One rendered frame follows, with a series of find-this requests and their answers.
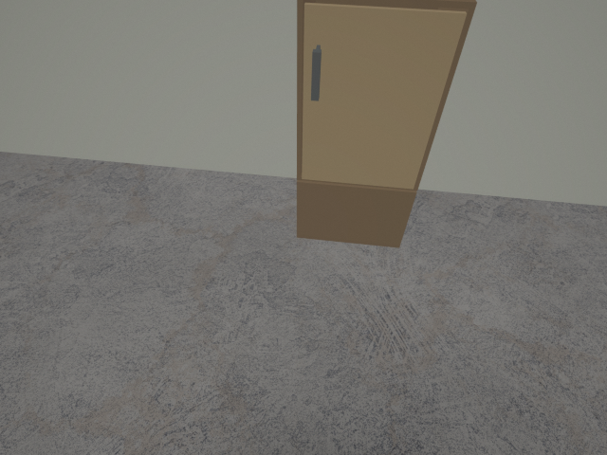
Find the cupboard door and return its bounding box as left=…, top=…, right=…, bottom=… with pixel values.
left=302, top=3, right=467, bottom=189

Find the handle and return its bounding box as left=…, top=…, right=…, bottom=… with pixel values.
left=311, top=45, right=322, bottom=101

